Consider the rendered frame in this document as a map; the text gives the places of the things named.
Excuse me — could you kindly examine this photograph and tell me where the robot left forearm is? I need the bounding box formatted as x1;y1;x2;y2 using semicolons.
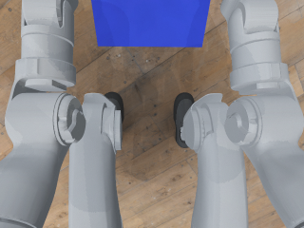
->
5;0;79;135

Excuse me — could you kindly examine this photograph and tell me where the right robot upper arm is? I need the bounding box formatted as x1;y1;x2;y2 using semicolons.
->
224;95;304;228

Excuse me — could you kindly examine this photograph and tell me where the carton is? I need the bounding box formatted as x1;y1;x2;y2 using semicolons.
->
91;0;211;48

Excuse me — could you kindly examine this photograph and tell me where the robot left thigh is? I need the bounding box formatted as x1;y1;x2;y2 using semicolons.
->
68;103;124;228

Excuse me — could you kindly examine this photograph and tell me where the robot right forearm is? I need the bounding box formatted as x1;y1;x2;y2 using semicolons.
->
220;0;304;127

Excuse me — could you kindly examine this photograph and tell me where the left robot upper arm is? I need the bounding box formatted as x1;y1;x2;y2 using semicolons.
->
0;92;86;228

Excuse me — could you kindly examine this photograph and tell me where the left robot foot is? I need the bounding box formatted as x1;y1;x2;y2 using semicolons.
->
105;92;124;139

